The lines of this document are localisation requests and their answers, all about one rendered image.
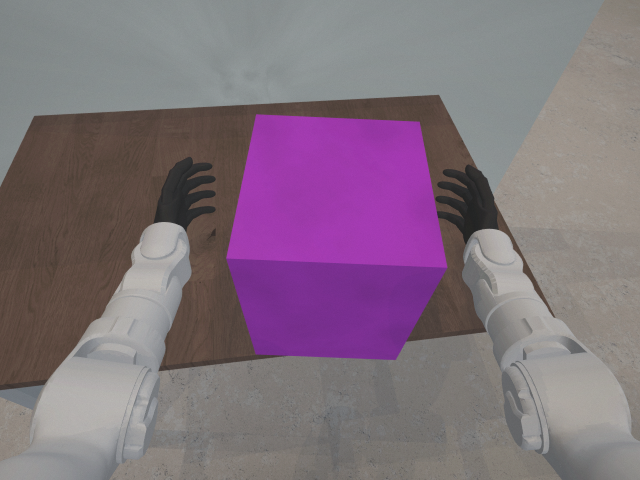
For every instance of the left robot hand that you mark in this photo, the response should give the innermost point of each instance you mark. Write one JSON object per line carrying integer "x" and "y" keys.
{"x": 175, "y": 201}

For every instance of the left robot upper arm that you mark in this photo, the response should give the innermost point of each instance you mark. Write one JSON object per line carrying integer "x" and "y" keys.
{"x": 96, "y": 415}

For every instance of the right robot hand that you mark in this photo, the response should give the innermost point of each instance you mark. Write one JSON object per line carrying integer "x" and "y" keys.
{"x": 478, "y": 210}

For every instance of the robot left forearm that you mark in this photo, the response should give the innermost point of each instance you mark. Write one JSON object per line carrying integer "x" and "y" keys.
{"x": 140, "y": 313}

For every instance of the robot right forearm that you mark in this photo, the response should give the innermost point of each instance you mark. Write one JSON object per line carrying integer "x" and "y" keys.
{"x": 515, "y": 317}

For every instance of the carton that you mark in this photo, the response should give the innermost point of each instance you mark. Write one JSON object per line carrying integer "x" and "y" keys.
{"x": 336, "y": 247}

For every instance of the right robot upper arm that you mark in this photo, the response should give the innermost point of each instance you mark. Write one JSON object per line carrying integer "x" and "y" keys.
{"x": 568, "y": 409}

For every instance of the table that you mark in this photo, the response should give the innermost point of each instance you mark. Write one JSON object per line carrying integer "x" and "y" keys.
{"x": 82, "y": 188}

